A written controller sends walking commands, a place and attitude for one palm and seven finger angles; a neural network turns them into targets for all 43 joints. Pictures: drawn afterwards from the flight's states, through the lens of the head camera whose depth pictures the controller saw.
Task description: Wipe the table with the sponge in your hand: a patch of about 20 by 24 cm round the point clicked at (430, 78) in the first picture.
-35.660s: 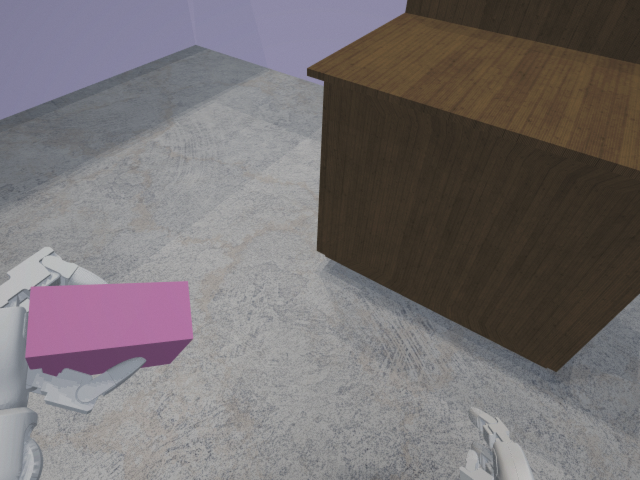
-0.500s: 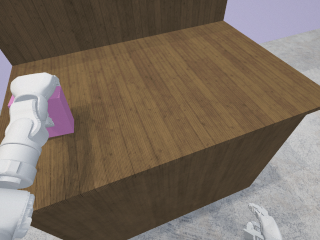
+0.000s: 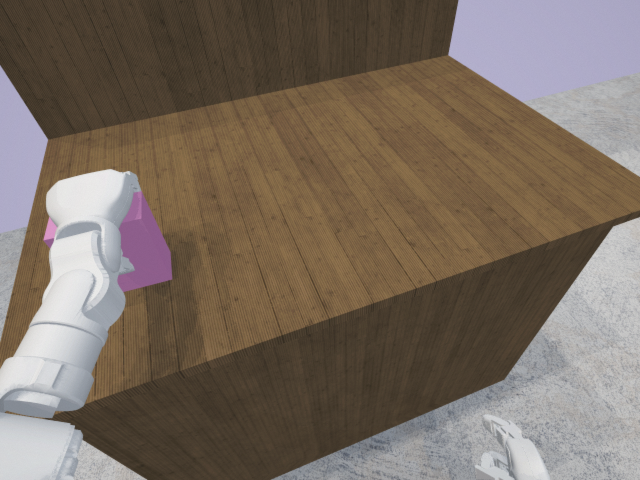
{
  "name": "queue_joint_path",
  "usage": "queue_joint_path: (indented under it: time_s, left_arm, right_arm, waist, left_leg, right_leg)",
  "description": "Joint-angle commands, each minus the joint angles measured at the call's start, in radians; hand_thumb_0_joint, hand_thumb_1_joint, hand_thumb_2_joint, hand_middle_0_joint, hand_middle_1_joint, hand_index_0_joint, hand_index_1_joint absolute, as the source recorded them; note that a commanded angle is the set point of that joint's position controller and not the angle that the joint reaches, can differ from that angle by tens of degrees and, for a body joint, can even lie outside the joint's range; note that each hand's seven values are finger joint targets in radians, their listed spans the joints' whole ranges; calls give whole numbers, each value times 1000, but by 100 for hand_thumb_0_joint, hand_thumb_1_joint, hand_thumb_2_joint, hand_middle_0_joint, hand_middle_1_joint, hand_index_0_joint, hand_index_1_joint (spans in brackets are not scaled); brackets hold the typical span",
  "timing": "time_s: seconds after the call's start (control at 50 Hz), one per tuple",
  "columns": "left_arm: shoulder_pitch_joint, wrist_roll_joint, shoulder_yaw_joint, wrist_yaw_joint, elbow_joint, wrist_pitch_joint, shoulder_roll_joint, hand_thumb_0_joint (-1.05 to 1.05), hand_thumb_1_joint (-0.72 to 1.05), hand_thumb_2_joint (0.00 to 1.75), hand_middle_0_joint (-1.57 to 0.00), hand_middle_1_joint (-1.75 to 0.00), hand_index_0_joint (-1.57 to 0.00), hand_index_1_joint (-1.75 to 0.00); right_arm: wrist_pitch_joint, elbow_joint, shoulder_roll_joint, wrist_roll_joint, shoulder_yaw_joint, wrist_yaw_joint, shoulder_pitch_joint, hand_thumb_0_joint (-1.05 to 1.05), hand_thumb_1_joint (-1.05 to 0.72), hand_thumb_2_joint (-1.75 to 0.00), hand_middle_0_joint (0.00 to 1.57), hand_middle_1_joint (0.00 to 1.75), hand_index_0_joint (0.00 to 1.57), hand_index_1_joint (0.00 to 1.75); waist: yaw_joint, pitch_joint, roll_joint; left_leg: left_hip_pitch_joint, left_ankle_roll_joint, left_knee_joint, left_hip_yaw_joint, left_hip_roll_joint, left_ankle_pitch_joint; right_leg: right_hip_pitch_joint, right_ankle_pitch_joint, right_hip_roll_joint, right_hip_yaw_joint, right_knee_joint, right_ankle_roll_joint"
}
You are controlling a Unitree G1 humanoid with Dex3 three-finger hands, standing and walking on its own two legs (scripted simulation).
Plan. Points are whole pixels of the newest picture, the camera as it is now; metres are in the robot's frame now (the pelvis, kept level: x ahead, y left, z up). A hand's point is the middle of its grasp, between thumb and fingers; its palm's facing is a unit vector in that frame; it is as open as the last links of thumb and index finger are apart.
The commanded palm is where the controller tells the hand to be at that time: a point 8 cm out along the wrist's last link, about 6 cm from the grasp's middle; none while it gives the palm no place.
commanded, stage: wipe back along the first lane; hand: left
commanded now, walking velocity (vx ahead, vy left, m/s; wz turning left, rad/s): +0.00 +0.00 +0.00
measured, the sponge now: (121, 256) +0.35 +0.32 +0.09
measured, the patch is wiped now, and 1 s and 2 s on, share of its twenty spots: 0.95 0.95 0.95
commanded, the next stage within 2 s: lift the sponge slowly off the table in 1.18 s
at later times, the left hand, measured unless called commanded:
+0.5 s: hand (116, 249) +0.33 +0.30 +0.14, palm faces +0.07 +0.00 -1.00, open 9.7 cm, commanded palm +0.28 +0.28 +0.16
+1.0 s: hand (122, 279) +0.28 +0.27 +0.14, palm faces +0.15 -0.06 -0.99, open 9.7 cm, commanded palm +0.23 +0.26 +0.16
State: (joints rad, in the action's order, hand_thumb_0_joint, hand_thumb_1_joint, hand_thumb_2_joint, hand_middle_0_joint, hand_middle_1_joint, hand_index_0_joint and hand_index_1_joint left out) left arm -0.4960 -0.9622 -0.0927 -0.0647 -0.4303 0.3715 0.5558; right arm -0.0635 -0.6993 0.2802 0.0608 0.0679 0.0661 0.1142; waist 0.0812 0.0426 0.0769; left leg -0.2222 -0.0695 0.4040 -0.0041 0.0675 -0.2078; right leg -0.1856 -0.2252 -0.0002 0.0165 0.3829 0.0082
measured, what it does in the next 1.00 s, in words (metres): stands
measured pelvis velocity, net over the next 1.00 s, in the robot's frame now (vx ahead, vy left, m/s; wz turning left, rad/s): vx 0.02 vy -0.02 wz -0.03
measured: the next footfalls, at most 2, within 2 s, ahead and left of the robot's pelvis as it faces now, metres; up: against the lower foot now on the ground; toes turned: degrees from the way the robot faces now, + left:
none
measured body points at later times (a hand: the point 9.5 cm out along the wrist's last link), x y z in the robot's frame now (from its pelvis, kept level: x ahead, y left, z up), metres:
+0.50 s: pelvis +0.02 -0.02 +0.00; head +0.01 -0.06 +0.45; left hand +0.32 +0.29 +0.19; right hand +0.23 -0.25 -0.10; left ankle +0.00 +0.07 -0.74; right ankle -0.02 -0.12 -0.74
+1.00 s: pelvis +0.02 -0.02 +0.00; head +0.01 -0.07 +0.44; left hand +0.27 +0.27 +0.19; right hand +0.27 -0.22 -0.08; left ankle +0.00 +0.07 -0.74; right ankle -0.02 -0.12 -0.74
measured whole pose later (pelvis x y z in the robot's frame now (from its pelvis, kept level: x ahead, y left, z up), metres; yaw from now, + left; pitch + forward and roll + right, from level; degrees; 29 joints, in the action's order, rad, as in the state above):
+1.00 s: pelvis +0.02 -0.02 +0.00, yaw -2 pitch -1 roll +0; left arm 0.04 -0.90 -0.05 -0.05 0.24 0.57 0.52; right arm -0.09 -0.63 0.28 0.06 0.08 0.03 0.02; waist 0.12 0.05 0.12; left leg -0.16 -0.04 0.46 0.01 0.04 -0.29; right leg -0.14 -0.30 -0.03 0.00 0.45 0.03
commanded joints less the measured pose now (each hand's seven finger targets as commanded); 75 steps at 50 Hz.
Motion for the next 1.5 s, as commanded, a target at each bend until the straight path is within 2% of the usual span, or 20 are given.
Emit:
queue_joint_path:
  time_s: [0.0,0.08,0.12,0.18,0.24,0.28,0.32,0.38,0.42,0.46,0.72,0.78,1.02,1.16,1.22,1.28,1.32,1.34,1.42,1.48]
  left_arm:
    - [-282,-18,63,-1,132,-5,203,0,10,130,-120,-160,-120,-160]
    - [-207,-8,51,-11,155,-13,166,0,10,130,-120,-160,-120,-160]
    - [-182,4,101,-11,216,-24,217,0,10,130,-120,-160,-120,-160]
    - [-96,13,69,-10,211,-4,155,0,10,130,-120,-160,-120,-160]
    - [-79,11,120,-5,262,10,216,0,10,130,-120,-160,-120,-160]
    - [-26,29,66,-12,264,29,135,0,10,130,-120,-160,-120,-160]
    - [24,44,125,-14,323,34,196,0,10,130,-120,-160,-120,-160]
    - [106,61,84,-18,332,60,124,0,10,130,-120,-160,-120,-160]
    - [164,73,157,-21,410,60,196,0,10,130,-120,-160,-120,-160]
    - [251,86,98,-22,419,80,103,0,10,130,-120,-160,-120,-160]
    - [333,97,136,-22,654,161,142,0,10,130,-120,-160,-120,-160]
    - [452,110,106,-20,658,172,75,0,10,130,-120,-160,-120,-160]
    - [490,96,98,5,834,226,65,0,10,130,-120,-160,-120,-160]
    - [602,106,36,33,860,241,-43,0,10,130,-120,-160,-120,-160]
    - [604,109,89,46,951,241,20,0,10,130,-120,-160,-120,-160]
    - [591,111,65,58,903,250,-16,0,10,130,-120,-160,-120,-160]
    - [522,97,122,68,944,254,72,0,10,130,-120,-160,-120,-160]
    - [466,90,76,71,939,259,20,0,10,130,-120,-160,-120,-160]
    - [423,89,103,71,917,264,74,0,10,130,-120,-160,-120,-160]
    - [405,88,64,63,882,267,34,0,10,130,-120,-160,-120,-160]
  right_arm:
    - [43,154,135,-7,-49,11,-153,0,-90,-90,20,30,20,30]
    - [41,170,131,-11,-45,8,-164,0,-90,-90,20,30,20,30]
    - [41,179,138,-16,-48,5,-173,0,-90,-90,20,30,20,30]
    - [36,180,131,-14,-45,2,-183,0,-90,-90,20,30,20,30]
    - [33,183,137,-17,-47,0,-197,0,-90,-90,20,30,20,30]
    - [33,181,135,-12,-46,-1,-200,0,-90,-90,20,30,20,30]
    - [34,187,143,-15,-51,-4,-210,0,-90,-90,20,30,20,30]
    - [36,189,134,-11,-50,-7,-210,0,-90,-90,20,30,20,30]
    - [37,196,141,-14,-55,-11,-222,0,-90,-90,20,30,20,30]
    - [39,208,121,-8,-49,-15,-224,0,-90,-90,20,30,20,30]
    - [33,228,123,-6,-41,-24,-275,0,-90,-90,20,30,20,30]
    - [29,230,108,-1,-35,-30,-273,0,-90,-90,20,30,20,30]
    - [26,253,98,-6,-22,-35,-333,0,-90,-90,20,30,20,30]
    - [29,252,77,-7,-14,-40,-328,0,-90,-90,20,30,20,30]
    - [25,263,88,-10,-20,-42,-351,0,-90,-90,20,30,20,30]
    - [19,244,85,-9,-16,-38,-333,0,-90,-90,20,30,20,30]
    - [20,249,93,-13,-16,-30,-355,0,-90,-90,20,30,20,30]
    - [25,261,79,-10,-7,-27,-357,0,-90,-90,20,30,20,30]
    - [28,242,86,-10,-8,-12,-363,0,-90,-90,20,30,20,30]
    - [28,230,82,-11,-6,-6,-355,0,-90,-90,20,30,20,30]
  waist:
    - [-1,203,-35]
    - [5,183,-40]
    - [17,203,-37]
    - [15,156,-70]
    - [26,174,-52]
    - [15,143,-77]
    - [28,185,-69]
    - [24,169,-99]
    - [36,208,-85]
    - [30,185,-97]
    - [31,176,-100]
    - [36,161,-111]
    - [48,136,-68]
    - [44,99,-92]
    - [59,109,-81]
    - [45,61,-108]
    - [52,78,-81]
    - [56,96,-86]
    - [50,88,-33]
    - [43,89,-43]
  left_leg:
    - [85,40,-70,-42,-41,185]
    - [76,39,-66,-34,-41,192]
    - [87,38,-65,-33,-41,205]
    - [66,36,-55,-25,-37,216]
    - [62,36,-48,-16,-32,223]
    - [65,35,-44,-14,-32,244]
    - [81,33,-34,-9,-28,261]
    - [73,31,-17,-5,-24,296]
    - [89,31,-4,-3,-23,326]
    - [83,28,13,4,-20,377]
    - [89,29,28,-7,-25,356]
    - [77,32,33,-2,-25,388]
    - [79,35,14,-16,-37,300]
    - [64,35,7,-21,-44,291]
    - [68,38,-3,-26,-49,240]
    - [50,40,-11,-23,-49,224]
    - [60,40,-9,-26,-49,192]
    - [55,35,-3,-19,-45,198]
    - [69,38,-17,-23,-43,163]
    - [66,37,-19,-23,-39,187]
  right_leg:
    - [67,80,-39,9,-41,69]
    - [77,94,-38,11,-39,68]
    - [104,118,-36,-2,-36,70]
    - [98,144,-35,4,-35,64]
    - [120,165,-32,-11,-25,64]
    - [107,196,-36,-4,-29,62]
    - [145,237,-33,-22,-18,61]
    - [144,297,-34,-13,-6,54]
    - [178,351,-33,-33,10,55]
    - [176,409,-34,-20,25,49]
    - [165,414,-38,-45,43,46]
    - [175,454,-36,-34,53,39]
    - [142,311,-49,-52,43,50]
    - [129,269,-53,-37,43,51]
    - [134,229,-57,-59,40,54]
    - [113,205,-54,-45,26,50]
    - [111,166,-58,-73,24,56]
    - [114,152,-48,-48,29,53]
    - [106,117,-58,-67,11,58]
    - [111,136,-55,-50,10,56]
